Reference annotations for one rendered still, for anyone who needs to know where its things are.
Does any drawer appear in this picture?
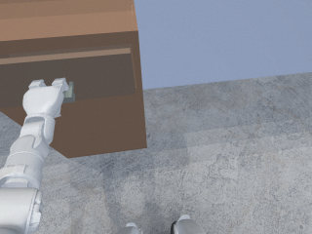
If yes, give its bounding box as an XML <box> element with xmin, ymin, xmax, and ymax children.
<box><xmin>0</xmin><ymin>44</ymin><xmax>137</xmax><ymax>109</ymax></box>

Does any left robot shin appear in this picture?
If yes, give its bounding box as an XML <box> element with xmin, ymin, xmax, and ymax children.
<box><xmin>126</xmin><ymin>222</ymin><xmax>137</xmax><ymax>228</ymax></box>

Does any robot shin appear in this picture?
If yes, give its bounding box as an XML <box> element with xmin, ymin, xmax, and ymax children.
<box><xmin>177</xmin><ymin>214</ymin><xmax>190</xmax><ymax>222</ymax></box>
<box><xmin>126</xmin><ymin>222</ymin><xmax>137</xmax><ymax>228</ymax></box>

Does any cabinet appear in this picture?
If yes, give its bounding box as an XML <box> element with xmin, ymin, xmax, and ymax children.
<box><xmin>0</xmin><ymin>0</ymin><xmax>147</xmax><ymax>159</ymax></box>

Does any handle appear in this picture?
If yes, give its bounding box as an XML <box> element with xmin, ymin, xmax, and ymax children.
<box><xmin>62</xmin><ymin>81</ymin><xmax>75</xmax><ymax>103</ymax></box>

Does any left robot upper arm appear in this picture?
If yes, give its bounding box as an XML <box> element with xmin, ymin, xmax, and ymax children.
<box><xmin>0</xmin><ymin>187</ymin><xmax>44</xmax><ymax>234</ymax></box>

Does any left robot hand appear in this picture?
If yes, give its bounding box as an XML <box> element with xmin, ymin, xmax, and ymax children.
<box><xmin>22</xmin><ymin>77</ymin><xmax>69</xmax><ymax>118</ymax></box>

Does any right robot shin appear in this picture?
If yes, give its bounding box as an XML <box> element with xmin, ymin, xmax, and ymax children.
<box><xmin>177</xmin><ymin>214</ymin><xmax>190</xmax><ymax>222</ymax></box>

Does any left robot forearm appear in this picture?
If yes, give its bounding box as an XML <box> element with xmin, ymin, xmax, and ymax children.
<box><xmin>0</xmin><ymin>113</ymin><xmax>56</xmax><ymax>190</ymax></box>

